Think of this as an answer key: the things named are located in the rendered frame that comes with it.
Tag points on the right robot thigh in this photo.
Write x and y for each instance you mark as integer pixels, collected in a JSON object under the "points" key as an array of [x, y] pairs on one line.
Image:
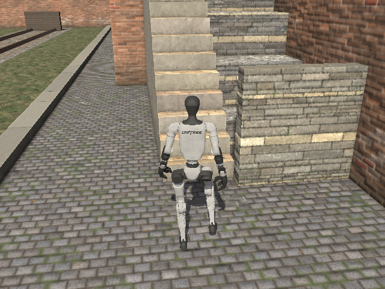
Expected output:
{"points": [[206, 175]]}

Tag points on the robot right upper arm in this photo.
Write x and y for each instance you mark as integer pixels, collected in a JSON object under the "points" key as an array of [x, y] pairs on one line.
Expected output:
{"points": [[210, 127]]}

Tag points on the right robot hand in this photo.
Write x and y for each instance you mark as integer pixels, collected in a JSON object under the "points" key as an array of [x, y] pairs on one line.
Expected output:
{"points": [[223, 181]]}

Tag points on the robot right foot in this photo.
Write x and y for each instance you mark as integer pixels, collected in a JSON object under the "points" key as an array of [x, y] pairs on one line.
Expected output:
{"points": [[212, 228]]}

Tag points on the left robot hand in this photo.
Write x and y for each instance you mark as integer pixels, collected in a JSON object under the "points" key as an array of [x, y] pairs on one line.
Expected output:
{"points": [[166, 170]]}

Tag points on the right robot forearm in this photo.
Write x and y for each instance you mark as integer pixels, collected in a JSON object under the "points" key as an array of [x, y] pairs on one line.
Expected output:
{"points": [[220, 164]]}

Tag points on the robot left upper arm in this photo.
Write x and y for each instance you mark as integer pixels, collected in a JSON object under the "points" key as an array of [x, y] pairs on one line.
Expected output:
{"points": [[173, 127]]}

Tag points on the left robot forearm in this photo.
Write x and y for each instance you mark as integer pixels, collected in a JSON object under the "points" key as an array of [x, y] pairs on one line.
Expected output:
{"points": [[164, 159]]}

